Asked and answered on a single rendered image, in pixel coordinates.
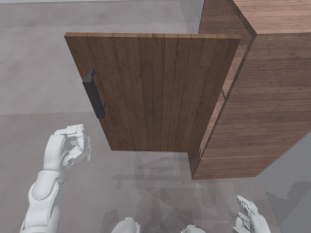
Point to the right robot hand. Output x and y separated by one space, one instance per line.
253 222

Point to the cupboard door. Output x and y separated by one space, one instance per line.
160 89

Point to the left robot hand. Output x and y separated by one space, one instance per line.
58 146

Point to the robot left forearm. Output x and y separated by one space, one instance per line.
45 197

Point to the robot left shin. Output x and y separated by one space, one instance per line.
129 218

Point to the handle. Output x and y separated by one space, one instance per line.
93 95

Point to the left robot thigh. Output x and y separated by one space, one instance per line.
127 226

